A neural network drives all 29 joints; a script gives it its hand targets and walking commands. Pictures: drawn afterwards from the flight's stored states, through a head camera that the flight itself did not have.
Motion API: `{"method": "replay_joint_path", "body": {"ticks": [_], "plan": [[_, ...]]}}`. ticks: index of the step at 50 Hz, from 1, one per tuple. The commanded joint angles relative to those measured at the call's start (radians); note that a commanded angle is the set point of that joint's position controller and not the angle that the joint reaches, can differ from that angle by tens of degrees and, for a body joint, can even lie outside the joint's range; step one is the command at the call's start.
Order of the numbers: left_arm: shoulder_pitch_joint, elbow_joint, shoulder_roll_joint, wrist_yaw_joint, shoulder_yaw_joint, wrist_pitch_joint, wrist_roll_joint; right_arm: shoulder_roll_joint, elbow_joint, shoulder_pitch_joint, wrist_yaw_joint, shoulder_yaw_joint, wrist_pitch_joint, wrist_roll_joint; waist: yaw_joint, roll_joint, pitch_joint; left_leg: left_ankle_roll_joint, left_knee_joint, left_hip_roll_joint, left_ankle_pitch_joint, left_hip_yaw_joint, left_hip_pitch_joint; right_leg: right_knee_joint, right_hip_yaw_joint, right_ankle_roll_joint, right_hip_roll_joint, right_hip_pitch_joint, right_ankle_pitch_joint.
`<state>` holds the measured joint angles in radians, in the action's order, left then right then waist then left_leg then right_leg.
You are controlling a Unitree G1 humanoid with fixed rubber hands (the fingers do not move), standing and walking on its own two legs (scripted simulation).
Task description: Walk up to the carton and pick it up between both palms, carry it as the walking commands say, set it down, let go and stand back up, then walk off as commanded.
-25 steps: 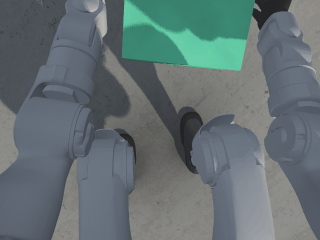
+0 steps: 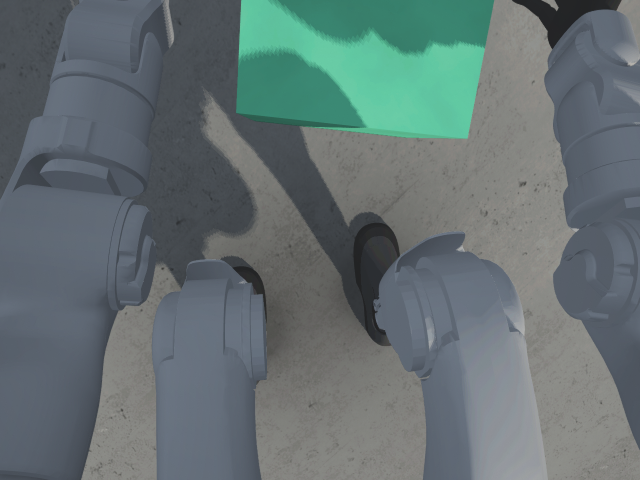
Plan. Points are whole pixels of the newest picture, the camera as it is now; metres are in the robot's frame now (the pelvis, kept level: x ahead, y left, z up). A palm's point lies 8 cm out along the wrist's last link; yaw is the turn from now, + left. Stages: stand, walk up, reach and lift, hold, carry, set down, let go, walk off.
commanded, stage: set down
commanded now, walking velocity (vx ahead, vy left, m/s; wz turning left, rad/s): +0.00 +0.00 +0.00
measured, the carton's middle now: out of the picture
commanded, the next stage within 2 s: let go in 1.24 s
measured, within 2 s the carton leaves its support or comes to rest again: neither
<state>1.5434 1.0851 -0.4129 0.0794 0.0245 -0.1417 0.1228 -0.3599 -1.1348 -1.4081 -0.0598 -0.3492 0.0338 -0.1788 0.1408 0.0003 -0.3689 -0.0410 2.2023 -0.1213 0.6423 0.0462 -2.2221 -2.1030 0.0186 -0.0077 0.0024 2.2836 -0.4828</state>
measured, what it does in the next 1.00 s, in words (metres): rises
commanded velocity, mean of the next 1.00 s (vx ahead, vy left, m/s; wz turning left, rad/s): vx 0.00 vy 0.00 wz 0.00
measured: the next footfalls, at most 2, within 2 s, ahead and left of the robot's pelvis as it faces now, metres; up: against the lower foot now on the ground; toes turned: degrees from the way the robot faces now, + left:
none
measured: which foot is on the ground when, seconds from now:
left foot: down 0.00-1.00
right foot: down 0.00-1.00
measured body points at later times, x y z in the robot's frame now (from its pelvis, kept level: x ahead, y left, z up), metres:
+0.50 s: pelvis +0.01 +0.00 +0.09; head +0.35 -0.03 +0.38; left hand +0.62 +0.10 -0.02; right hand +0.52 -0.30 -0.03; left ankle +0.09 +0.12 -0.34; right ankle +0.14 -0.12 -0.34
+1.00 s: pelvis +0.03 +0.00 +0.23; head +0.35 -0.03 +0.54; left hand +0.61 +0.11 +0.12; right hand +0.51 -0.31 +0.12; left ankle +0.09 +0.12 -0.34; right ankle +0.13 -0.12 -0.34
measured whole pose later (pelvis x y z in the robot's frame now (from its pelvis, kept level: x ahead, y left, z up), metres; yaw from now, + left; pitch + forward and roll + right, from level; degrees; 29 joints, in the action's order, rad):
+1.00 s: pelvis +0.03 +0.00 +0.23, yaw +1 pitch +47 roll +2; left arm 1.24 0.88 -0.35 0.01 -0.17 -0.25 -0.01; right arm -0.27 -0.76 -1.07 0.02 -0.42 0.21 -0.06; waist 0.15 0.04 0.04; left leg -0.02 1.32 -0.08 0.44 0.04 -1.71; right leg -1.27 -0.03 -0.01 -0.01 1.77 -0.33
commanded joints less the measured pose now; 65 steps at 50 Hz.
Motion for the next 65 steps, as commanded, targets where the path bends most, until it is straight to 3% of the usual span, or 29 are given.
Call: {"method": "replay_joint_path", "body": {"ticks": [1, 16, 32, 42, 56, 60, 65], "plan": [[0.308, -0.182, -0.08, 0.011, -0.021, 0.002, -0.012, -0.19, 0.164, -0.186, -0.011, -0.016, 0.0, 0.002, 0.105, 0.184, 1.369, -0.002, -0.207, 0.056, -0.308, -0.065, 0.519, 0.138, 0.028, -0.024, -0.004, -0.787, 0.439], [0.203, -0.16, -0.086, 0.001, -0.115, -0.059, -0.035, -0.136, 0.331, -0.103, 0.001, 0.0, 0.106, 0.028, 0.059, 0.067, 1.404, 0.026, -0.403, 0.022, -0.202, -0.096, 0.49, 0.323, 0.043, -0.032, -0.034, -0.868, 0.36], [0.101, -0.267, -0.07, -0.044, -0.17, -0.096, -0.094, -0.093, 0.441, 0.031, 0.032, -0.056, 0.157, 0.079, 0.072, 0.123, 1.491, 0.012, -0.688, 0.005, -0.298, -0.1, 0.676, 0.591, 0.046, -0.031, -0.047, -1.037, 0.48], [0.018, -0.32, -0.049, -0.06, -0.191, -0.104, -0.118, -0.08, 0.49, 0.107, 0.062, -0.081, 0.162, 0.102, 0.068, 0.117, 1.506, 0.005, -0.893, 0.0, -0.364, -0.087, 0.817, 0.772, 0.037, -0.037, -0.046, -1.209, 0.568], [-0.08, -0.295, -0.015, -0.091, -0.226, -0.066, -0.152, -0.021, 0.476, 0.203, 0.088, -0.093, 0.129, 0.149, 0.055, 0.101, 1.432, 0.006, -1.186, 0.018, -0.441, -0.056, 1.007, 1.039, 0.01, -0.038, -0.032, -1.432, 0.656], [-0.094, -0.23, 0.018, -0.097, -0.263, -0.041, -0.194, 0.014, 0.422, 0.212, 0.098, -0.112, 0.101, 0.198, 0.047, 0.092, 1.318, 0.001, -1.238, 0.031, -0.425, -0.046, 1.003, 1.098, 0.021, -0.04, -0.027, -1.402, 0.619], [-0.178, -0.22, 0.052, -0.079, -0.315, -0.031, -0.251, 0.021, 0.426, 0.265, 0.113, -0.125, 0.087, 0.249, 0.039, 0.08, 1.337, -0.007, -1.278, 0.032, -0.478, -0.05, 1.039, 1.135, 0.025, -0.035, -0.03, -1.489, 0.675]]}}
